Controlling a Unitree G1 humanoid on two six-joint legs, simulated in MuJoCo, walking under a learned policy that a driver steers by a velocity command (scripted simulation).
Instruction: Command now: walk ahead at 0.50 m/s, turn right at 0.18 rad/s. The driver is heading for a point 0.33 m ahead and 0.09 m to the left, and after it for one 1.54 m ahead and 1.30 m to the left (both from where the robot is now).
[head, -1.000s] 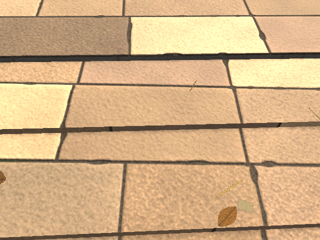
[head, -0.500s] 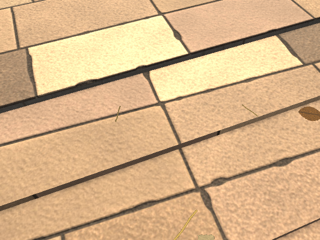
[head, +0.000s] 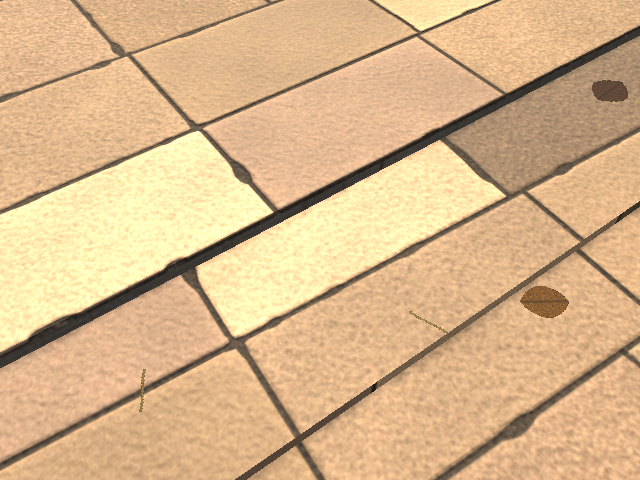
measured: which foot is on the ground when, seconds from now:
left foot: down 0.00-0.30, up 0.32-0.72, down 0.74-1.00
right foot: up 0.00-0.28, down 0.30-0.74, up 0.76-1.00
